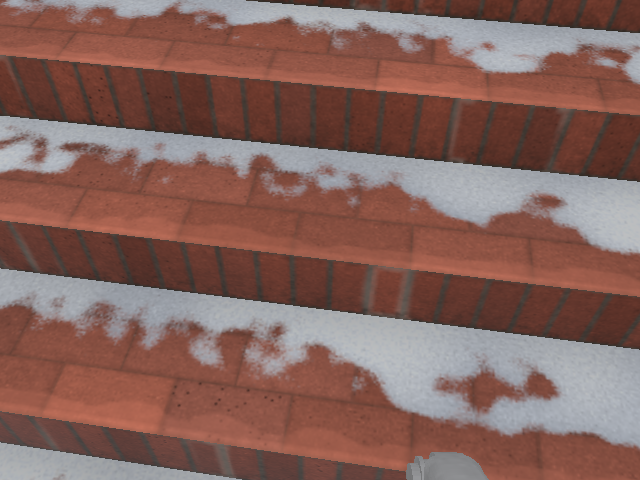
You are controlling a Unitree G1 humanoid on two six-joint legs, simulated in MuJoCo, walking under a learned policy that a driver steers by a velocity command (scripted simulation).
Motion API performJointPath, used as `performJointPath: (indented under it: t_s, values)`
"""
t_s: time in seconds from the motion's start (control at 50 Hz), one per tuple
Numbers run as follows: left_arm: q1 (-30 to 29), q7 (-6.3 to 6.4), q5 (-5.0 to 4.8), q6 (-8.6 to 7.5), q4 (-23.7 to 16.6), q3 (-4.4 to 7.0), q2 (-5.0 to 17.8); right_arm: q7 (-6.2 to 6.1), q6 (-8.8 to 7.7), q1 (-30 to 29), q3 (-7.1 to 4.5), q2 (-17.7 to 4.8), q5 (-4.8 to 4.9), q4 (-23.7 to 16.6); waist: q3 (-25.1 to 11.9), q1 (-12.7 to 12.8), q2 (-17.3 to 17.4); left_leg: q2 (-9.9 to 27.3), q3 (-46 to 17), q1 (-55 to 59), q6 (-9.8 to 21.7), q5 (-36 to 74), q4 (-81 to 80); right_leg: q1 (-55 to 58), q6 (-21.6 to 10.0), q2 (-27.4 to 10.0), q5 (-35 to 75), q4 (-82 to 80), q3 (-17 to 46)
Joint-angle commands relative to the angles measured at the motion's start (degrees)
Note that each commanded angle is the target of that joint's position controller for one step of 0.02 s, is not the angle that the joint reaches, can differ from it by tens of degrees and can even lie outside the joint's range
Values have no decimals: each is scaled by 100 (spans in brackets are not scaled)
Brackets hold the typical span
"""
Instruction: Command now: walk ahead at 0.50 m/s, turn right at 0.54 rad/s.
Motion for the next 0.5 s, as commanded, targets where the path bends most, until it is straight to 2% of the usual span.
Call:
performJointPath:
  t_s: [0.02,0.04,0.06,0.08,0.1,0.12,0.14,0.16,0.18,0.2,0.22,0.24,0.26,0.28,0.3,0.32,0.34,0.36,0.38,0.4,0.42,0.44,0.46,0.48,0.5]
  values:
    - [-1885,-94,-34,-131,-1502,-307,-201,-47,24,105,-12,-689,59,-50,1176,99,164,1401,-761,-230,490,-354,-1554,-1664,-15,-239,-352,-1328,-335]
    - [-1861,-179,23,-125,-1679,-298,-157,-192,79,-13,-12,-733,97,-71,1068,228,284,1333,-563,-583,531,450,-1757,-916,-24,-419,-80,-1968,-292]
    - [-1430,-283,6,-96,-1628,-391,-220,-225,149,-402,-30,-908,198,-263,726,382,240,1048,28,-1235,681,1781,-2059,749,-75,-345,354,-3321,-813]
    - [-984,-271,-103,-82,-1374,-370,-189,-227,147,-710,-17,-983,383,-593,205,409,224,968,339,-1508,838,5204,-1612,2451,-203,40,658,-3833,-1315]
    - [-293,-276,-86,-97,-1173,-261,91,-233,147,-621,-94,-1417,479,-739,-459,698,598,1076,322,-1107,994,8382,-587,3495,-217,479,795,-4332,-1539]
    - [936,-226,-21,-104,-934,-155,288,-164,191,-785,-225,-1819,528,-927,-1512,1205,1261,1390,105,-373,1031,10375,907,4369,-371,683,761,-4550,-1299]
    - [1775,-231,71,-195,-750,-31,597,60,251,-1077,-388,-2103,674,-1116,-2218,1485,1427,1364,-42,43,857,10381,2431,5063,-547,817,869,-5582,-851]
    - [1665,-294,51,-268,-609,167,1064,149,216,-1020,-403,-1795,550,-1195,-2180,1323,1071,1051,-479,-738,500,6335,4280,5717,-633,724,750,-7173,752]
    - [1350,-233,8,-211,-478,505,2219,351,182,-1085,-234,-879,336,-1953,-2111,687,-1323,-370,-997,-3429,-78,317,6869,6594,-1096,-906,1990,-9069,4419]
    - [1200,-151,10,-140,-623,615,2154,416,185,-961,-196,-742,108,-2086,-2406,516,-578,-320,-2164,-3866,101,752,8100,6452,-929,-1250,1316,-9938,5677]
    - [1078,-141,-9,-134,-479,482,1715,426,229,-1268,-171,-601,96,-2211,-1763,388,-315,-274,-2067,-4273,187,1259,8789,5715,-877,-1122,-327,-10042,5258]
    - [952,-171,8,-240,-236,363,1187,326,229,-1306,-79,-306,-43,-2357,-711,38,-123,-139,-2019,-4750,262,1581,9164,4875,-567,-855,-248,-9940,4632]
    - [996,-213,57,-366,-35,318,929,206,283,-1660,-25,-118,-76,-2588,-268,-46,27,-82,-2072,-5070,331,1632,9334,4434,-428,-643,193,-9621,3870]
    - [1013,-272,98,-466,143,269,752,126,366,-1774,6,-51,-46,-2766,-166,-155,-217,-151,-2064,-5420,411,1360,9972,4295,-392,-460,576,-9550,3349]
    - [1196,-325,70,-546,336,227,645,79,449,-1850,42,21,-11,-2892,-39,-232,-240,-143,-2055,-5771,467,1168,10197,4252,-330,-374,1037,-9479,2803]
    - [1405,-389,1,-628,565,235,619,-5,511,-1838,134,267,-67,-2971,57,-342,-257,-48,-2078,-6197,536,1031,10313,4298,-155,-170,1610,-9231,2277]
    - [1605,-412,-32,-682,710,200,552,-54,547,-1925,176,316,-52,-3001,193,-332,-96,8,-2057,-6504,551,835,10201,4248,-110,-84,1720,-9188,1969]
    - [1569,-384,-32,-743,637,197,594,-80,566,-2123,210,266,-70,-3092,318,-351,154,96,-1894,-6372,448,1001,9417,3865,-11,78,1949,-9328,1695]
    - [1815,-377,26,-776,625,176,646,-71,553,-2556,212,255,-12,-3214,228,-104,111,-33,-1487,-6732,373,979,9929,4131,-8,-5,2685,-9539,1821]
    - [2221,-392,58,-836,757,175,733,-84,591,-3145,304,448,-2,-3481,189,117,-93,-120,-1191,-7458,314,570,10787,4499,-71,-162,3045,-9737,2173]
    - [2352,-409,65,-890,819,183,831,-94,580,-3282,353,539,-4,-3608,67,156,-353,-96,-1246,-8011,369,264,11385,4930,-158,-294,2806,-9813,2330]
    - [2448,-406,50,-883,850,221,954,-100,556,-3507,377,550,23,-3750,187,194,-302,-78,-1306,-8284,400,73,11203,5028,-136,-303,2374,-9966,2298]
    - [2616,-386,-44,-842,981,225,901,-95,541,-3942,460,601,-17,-3955,338,261,-175,-49,-1241,-8098,426,-24,10345,4762,-59,-112,1763,-10209,2137]
    - [2731,-314,-76,-808,1060,191,835,-72,524,-4214,487,573,19,-4097,491,349,-251,-93,-1112,-7957,405,-74,9768,4636,-144,-32,1719,-10529,2119]
    - [2919,-158,-102,-749,1131,195,807,-36,548,-4501,532,617,-8,-4275,368,462,-203,-45,-1187,-7713,413,-18,9213,4845,-343,-198,2208,-10953,2303]
Velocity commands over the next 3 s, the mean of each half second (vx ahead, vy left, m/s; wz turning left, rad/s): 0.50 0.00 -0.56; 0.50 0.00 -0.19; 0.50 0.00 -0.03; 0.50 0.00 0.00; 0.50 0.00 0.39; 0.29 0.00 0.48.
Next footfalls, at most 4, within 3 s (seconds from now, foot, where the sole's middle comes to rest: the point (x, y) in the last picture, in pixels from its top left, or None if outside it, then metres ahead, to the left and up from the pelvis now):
0.16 right None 0.27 -0.13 -0.63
0.66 left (375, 373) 0.58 -0.08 -0.48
1.14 right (525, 225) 0.79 -0.35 -0.33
1.64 left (453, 56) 1.10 -0.25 -0.18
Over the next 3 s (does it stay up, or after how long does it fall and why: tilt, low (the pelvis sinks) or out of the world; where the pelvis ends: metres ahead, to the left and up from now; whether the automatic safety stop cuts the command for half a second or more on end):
stays up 1.62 -0.43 0.89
